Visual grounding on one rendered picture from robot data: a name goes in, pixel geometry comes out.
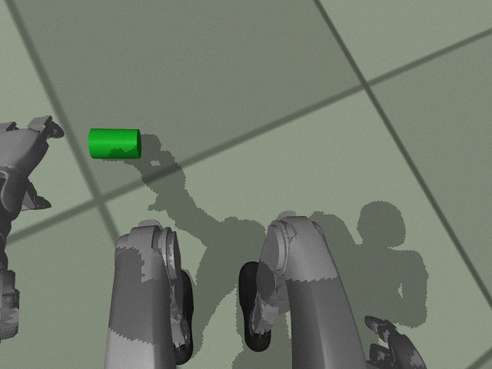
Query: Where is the left robot arm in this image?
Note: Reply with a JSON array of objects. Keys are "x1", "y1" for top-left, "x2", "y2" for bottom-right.
[{"x1": 0, "y1": 166, "x2": 28, "y2": 343}]

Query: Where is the left robot hand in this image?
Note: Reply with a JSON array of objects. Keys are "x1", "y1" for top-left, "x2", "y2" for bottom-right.
[{"x1": 0, "y1": 115, "x2": 65, "y2": 211}]

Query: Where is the right robot hand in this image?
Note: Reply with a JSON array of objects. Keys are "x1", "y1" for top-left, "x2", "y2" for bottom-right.
[{"x1": 364, "y1": 316, "x2": 427, "y2": 369}]

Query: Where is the left robot foot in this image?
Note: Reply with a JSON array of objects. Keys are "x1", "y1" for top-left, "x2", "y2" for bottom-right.
[{"x1": 174, "y1": 270, "x2": 194, "y2": 365}]

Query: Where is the right robot foot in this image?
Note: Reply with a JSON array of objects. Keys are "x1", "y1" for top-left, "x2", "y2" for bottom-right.
[{"x1": 238, "y1": 261, "x2": 271, "y2": 352}]

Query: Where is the can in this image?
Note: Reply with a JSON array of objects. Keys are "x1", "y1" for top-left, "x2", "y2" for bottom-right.
[{"x1": 88, "y1": 128, "x2": 141, "y2": 159}]

